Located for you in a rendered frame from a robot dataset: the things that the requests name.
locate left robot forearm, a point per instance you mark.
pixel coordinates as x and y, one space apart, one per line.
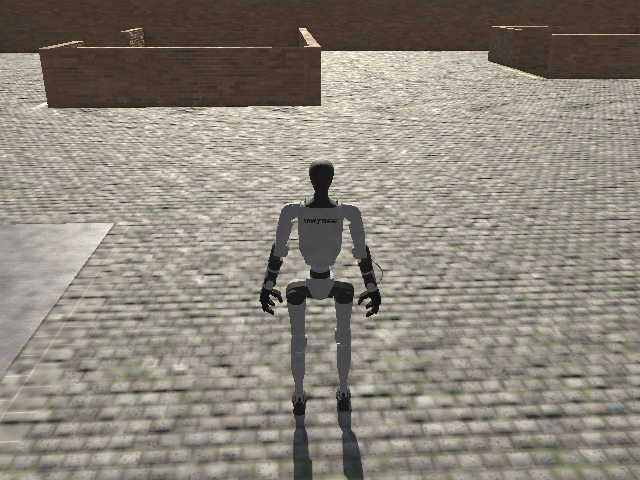
273 269

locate robot left hand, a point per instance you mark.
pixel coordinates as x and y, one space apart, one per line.
265 299

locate robot left foot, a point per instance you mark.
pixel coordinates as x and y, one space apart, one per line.
299 407

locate right robot upper arm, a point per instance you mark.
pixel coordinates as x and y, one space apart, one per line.
352 213

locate left robot shin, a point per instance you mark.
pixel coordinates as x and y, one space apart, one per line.
298 369

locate right robot forearm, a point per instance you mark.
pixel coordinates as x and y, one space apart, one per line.
367 272

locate robot right hand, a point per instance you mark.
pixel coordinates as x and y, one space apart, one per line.
374 303

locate left robot upper arm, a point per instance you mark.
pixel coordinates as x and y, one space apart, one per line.
288 213

